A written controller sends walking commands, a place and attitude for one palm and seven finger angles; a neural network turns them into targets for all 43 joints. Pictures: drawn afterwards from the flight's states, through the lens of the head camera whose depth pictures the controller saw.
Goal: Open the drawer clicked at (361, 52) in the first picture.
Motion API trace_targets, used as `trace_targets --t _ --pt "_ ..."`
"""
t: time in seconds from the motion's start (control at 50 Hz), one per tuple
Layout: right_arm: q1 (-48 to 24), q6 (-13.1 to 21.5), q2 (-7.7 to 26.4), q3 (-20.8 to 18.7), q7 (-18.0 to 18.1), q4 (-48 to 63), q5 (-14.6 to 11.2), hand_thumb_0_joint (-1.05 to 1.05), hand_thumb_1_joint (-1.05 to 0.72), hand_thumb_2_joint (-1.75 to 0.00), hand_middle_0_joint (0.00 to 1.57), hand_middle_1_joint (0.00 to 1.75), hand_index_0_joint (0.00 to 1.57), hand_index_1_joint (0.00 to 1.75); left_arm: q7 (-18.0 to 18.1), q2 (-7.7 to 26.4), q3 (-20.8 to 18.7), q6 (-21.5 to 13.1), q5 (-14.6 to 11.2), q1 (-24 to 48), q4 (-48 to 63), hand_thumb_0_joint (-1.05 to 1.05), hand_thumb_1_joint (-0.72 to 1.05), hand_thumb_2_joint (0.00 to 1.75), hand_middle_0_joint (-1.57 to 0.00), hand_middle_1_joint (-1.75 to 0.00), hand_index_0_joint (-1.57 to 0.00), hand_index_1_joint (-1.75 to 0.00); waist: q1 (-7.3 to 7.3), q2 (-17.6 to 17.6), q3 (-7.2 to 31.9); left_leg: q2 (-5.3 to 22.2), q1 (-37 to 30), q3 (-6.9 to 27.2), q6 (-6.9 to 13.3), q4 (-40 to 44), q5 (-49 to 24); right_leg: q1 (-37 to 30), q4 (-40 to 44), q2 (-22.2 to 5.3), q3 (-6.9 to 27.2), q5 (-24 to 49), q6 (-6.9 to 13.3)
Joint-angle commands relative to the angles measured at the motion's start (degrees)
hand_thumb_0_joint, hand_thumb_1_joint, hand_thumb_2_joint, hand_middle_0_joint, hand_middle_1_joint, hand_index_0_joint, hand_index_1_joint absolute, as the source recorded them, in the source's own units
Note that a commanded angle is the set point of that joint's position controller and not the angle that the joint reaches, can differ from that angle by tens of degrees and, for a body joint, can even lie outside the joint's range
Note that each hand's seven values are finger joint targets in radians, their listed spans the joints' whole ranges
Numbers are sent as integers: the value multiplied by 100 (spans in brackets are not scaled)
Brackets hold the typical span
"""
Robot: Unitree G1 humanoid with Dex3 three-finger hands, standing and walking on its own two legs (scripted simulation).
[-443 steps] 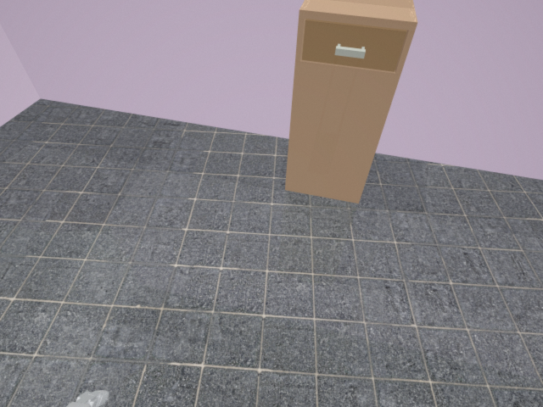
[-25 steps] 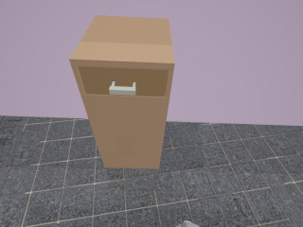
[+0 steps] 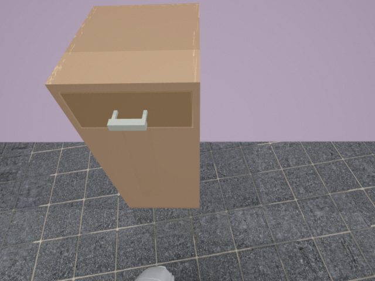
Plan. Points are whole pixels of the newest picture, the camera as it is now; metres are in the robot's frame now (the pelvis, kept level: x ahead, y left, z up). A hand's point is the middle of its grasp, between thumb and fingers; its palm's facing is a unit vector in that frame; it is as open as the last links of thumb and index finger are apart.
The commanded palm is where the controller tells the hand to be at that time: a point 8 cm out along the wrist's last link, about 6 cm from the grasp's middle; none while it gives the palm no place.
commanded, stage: come to a stop and stand still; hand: left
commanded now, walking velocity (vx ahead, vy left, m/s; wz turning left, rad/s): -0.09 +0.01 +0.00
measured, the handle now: (128, 119) +0.50 +0.21 +0.01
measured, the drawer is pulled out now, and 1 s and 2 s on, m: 0.00 0.00 0.00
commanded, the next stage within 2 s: look again from close up in 0.98 s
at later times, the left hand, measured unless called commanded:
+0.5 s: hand out of the picture -0.02 +0.24 -0.17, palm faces +0.02 -0.97 -0.25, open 7.4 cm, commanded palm none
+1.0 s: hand out of the picture -0.07 +0.17 -0.17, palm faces +0.01 -0.99 -0.17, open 7.4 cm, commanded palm none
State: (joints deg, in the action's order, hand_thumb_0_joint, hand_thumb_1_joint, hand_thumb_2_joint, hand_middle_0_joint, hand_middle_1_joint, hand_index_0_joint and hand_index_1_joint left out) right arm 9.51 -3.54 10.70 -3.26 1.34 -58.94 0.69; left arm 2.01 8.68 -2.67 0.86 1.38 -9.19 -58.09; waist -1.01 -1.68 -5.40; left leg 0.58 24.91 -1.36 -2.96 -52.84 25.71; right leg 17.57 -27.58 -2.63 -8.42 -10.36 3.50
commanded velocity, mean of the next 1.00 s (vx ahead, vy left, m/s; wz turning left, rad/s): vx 0.00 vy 0.00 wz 0.00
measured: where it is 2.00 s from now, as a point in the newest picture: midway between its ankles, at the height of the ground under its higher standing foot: outside the picture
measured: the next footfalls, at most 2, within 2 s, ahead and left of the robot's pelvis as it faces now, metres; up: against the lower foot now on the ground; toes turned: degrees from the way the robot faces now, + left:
left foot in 0.16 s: +0.00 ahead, +0.15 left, +0.00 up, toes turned +0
right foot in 0.48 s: -0.03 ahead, -0.05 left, +0.00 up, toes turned -3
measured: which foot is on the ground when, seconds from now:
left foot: up 0.00-0.14, down 0.16-1.00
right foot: down 0.00-0.16, up 0.18-0.46, down 0.48-1.00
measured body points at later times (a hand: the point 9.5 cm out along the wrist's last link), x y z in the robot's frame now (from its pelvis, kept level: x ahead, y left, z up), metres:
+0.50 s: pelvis -0.03 +0.04 +0.00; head -0.02 +0.03 +0.45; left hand -0.02 +0.29 -0.15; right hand +0.02 -0.18 -0.16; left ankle -0.02 +0.15 -0.74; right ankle -0.09 -0.07 -0.74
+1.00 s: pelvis -0.06 +0.01 +0.00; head -0.04 +0.01 +0.45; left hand -0.07 +0.22 -0.16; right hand -0.13 -0.19 -0.16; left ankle -0.02 +0.15 -0.74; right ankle -0.08 -0.07 -0.74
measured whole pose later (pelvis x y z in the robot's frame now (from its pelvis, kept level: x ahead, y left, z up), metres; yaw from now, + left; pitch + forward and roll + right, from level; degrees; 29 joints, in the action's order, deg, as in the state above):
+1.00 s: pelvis -0.06 +0.01 +0.00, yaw -1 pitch -1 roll +1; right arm 21.0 -1.2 6.9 0.0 1.9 -67.7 1.0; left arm 1.8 6.2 -0.1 0.4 0.0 -17.7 -65.7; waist 1.1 -0.5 -1.8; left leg 2.6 12.4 -3.4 -1.5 -22.6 9.4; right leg 8.0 -24.3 1.6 -2.8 -15.7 2.9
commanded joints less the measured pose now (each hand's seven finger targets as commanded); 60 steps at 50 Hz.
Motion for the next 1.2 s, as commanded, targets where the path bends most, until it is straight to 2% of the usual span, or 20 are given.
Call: trace_targets --t 0.0,0.06,0.1,0.12,0.14,0.16,0.18,0.2,0.26,0.38,0.44,0.48,0.54,0.68,0.84,1.04,1.06,1.08,1.1,1.18 --pt "433 48 276 -73 -41 255 -25 0 -90 -90 20 30 20 30 79 1164 -264 -33 40 -258 317 0 90 90 -20 -30 -20 -30 -39 1155 989 78 -318 148 7 220 35 -831 630 -1724 1282 3322 845" --pt "520 127 246 -54 -37 285 -39 0 -90 -90 20 30 20 30 70 1202 -278 -9 56 -219 322 0 90 90 -20 -30 -20 -30 57 1178 1117 77 -777 27 47 1340 -301 -846 423 -1576 1294 2814 708" --pt "864 203 277 -36 -41 170 -23 0 -90 -90 20 30 20 30 52 1171 -274 25 0 -128 311 0 90 90 -20 -30 -20 -30 245 984 1182 72 -1640 -107 81 2688 -1432 -472 83 -1296 1122 1774 321" --pt "883 261 470 -52 -45 187 -2 0 -90 -90 20 30 20 30 32 964 -219 60 -32 -254 334 0 90 90 -20 -30 -20 -30 224 283 1172 483 -2100 259 169 3166 -1813 24 -408 -900 876 639 33" --pt "679 296 932 -121 -35 343 69 0 -90 -90 20 30 20 30 0 630 -154 95 -67 -406 406 0 90 90 -20 -30 -20 -30 134 -1315 888 1635 -1852 1579 575 3666 -2755 736 -1078 -212 371 -1098 -336" --pt "333 239 1064 -117 -13 517 88 0 -90 -90 20 30 20 30 16 634 -136 137 -52 -279 434 0 90 90 -20 -30 -20 -30 132 -1510 546 2036 -945 1811 1042 3933 -3123 586 -1900 28 616 -2096 -395" --pt "42 253 957 -49 30 593 114 0 -90 -90 20 30 20 30 -3 668 -155 148 -61 -259 391 0 90 90 -20 -30 -20 -30 32 -923 396 1970 -538 1515 1278 4019 -2737 368 -2396 -54 882 -1936 -372" --pt "-142 290 818 -7 81 547 102 0 -90 -90 20 30 20 30 -9 643 -163 189 -21 -348 254 0 90 90 -20 -30 -20 -30 -56 -1225 393 1590 -643 1229 1143 3992 -2815 437 -2659 2 1030 -1745 -390" --pt "-83 325 653 70 111 494 66 0 -90 -90 20 30 20 30 -31 680 -143 128 -20 -612 64 0 90 90 -20 -30 -20 -30 -108 -837 526 1262 -1345 716 1114 3587 -3658 674 -3018 69 1035 -1411 -446" --pt "480 369 706 27 94 153 31 0 -90 -90 20 30 20 30 -20 476 47 36 -66 -416 34 0 90 90 -20 -30 -20 -30 167 -577 747 1353 -2186 856 1216 3448 -3932 123 -950 -36 731 -1505 -560" --pt "558 405 599 55 66 5 -44 0 -90 -90 20 30 20 30 14 567 80 -71 -71 -881 -240 0 90 90 -20 -30 -20 -30 23 -194 952 986 -1965 692 819 3023 -3622 -917 792 -110 816 90 -499" --pt "498 420 320 122 34 5 -96 0 -90 -90 20 30 20 30 45 816 86 -150 -68 -837 -317 0 90 90 -20 -30 -20 -30 160 437 734 518 -1499 275 400 2936 -2451 -1034 776 -755 1472 1299 -187" --pt "568 361 295 149 17 -176 -17 0 -90 -90 20 30 20 30 42 717 123 -178 -79 -726 -372 0 90 90 -20 -30 -20 -30 196 1064 509 423 -1749 144 304 3040 -2093 -605 787 -675 1389 1152 -77" --pt "852 308 260 248 11 -519 6 0 -90 -90 20 30 20 30 35 577 168 -94 -107 -805 -461 0 90 90 -20 -30 -20 -30 142 263 -420 442 -1503 239 332 3438 -1250 41 1260 -395 1337 -1105 -159" --pt "1261 299 100 253 42 -652 23 0 -90 -90 20 30 20 30 24 498 144 -98 -123 -941 -509 0 90 90 -20 -30 -20 -30 168 111 -167 429 -1449 190 314 3310 -1141 -4 1317 -362 1408 -1382 -109" --pt "1417 401 -23 273 96 -752 -13 0 -90 -90 20 30 20 30 53 238 188 -185 -132 -1266 -655 0 90 90 -20 -30 -20 -30 141 157 85 548 -1592 194 327 3243 -1909 -353 1075 -315 1286 -175 -97" --pt "593 524 162 296 -3 -303 -26 0 -90 -90 20 30 20 30 240 435 220 -403 12 -1660 -727 0 90 90 -20 -30 -20 -30 -171 448 -273 485 -658 -12 162 1850 -1555 -393 1041 -705 1728 2406 -385" --pt "999 424 -105 276 -37 -83 -12 0 -90 -90 20 30 20 30 198 690 184 -445 -12 -1476 -439 0 90 90 -20 -30 -20 -30 219 664 81 314 -689 129 281 1612 -566 -395 1153 -1044 1881 1515 -141" --pt "1171 399 -99 233 -44 -188 14 0 -90 -90 20 30 20 30 149 570 203 -430 -11 -1196 -320 0 90 90 -20 -30 -20 -30 331 203 94 326 -850 80 303 1533 -535 -105 1222 -961 1730 408 145" --pt "1554 517 -24 298 -35 -180 34 0 -90 -90 20 30 20 30 130 367 197 -454 -70 -1134 -213 0 90 90 -20 -30 -20 -30 372 284 499 406 -1236 207 433 2369 -1769 -331 500 -363 1279 368 155"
